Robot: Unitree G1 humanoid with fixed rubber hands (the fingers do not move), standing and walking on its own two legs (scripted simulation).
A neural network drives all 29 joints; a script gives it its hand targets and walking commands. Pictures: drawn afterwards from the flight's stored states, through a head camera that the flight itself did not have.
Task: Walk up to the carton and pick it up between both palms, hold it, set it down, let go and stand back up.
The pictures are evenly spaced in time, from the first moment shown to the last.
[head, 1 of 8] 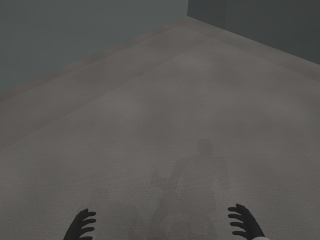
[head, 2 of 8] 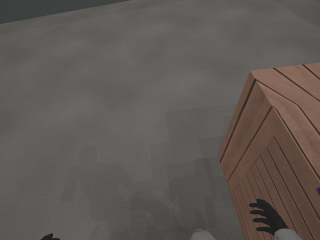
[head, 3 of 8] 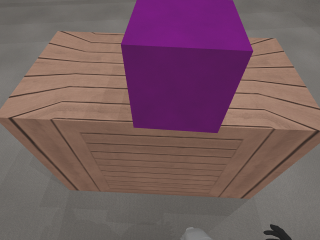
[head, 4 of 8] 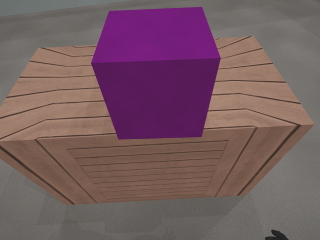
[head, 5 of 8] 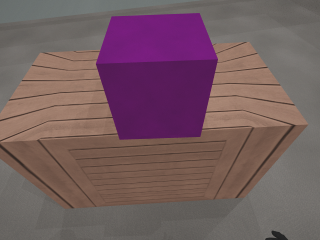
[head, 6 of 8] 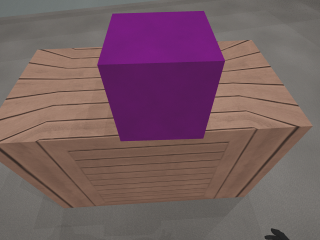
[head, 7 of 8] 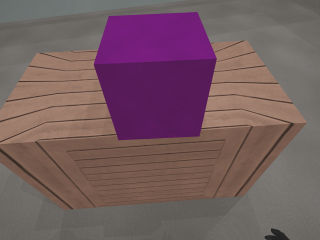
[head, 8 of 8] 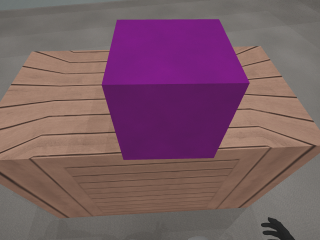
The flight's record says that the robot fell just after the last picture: no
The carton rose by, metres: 0.00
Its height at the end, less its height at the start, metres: +0.00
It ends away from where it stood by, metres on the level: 0.00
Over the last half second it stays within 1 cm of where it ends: yes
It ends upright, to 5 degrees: yes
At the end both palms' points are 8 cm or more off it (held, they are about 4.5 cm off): yes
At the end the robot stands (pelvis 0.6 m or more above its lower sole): yes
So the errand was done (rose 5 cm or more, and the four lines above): no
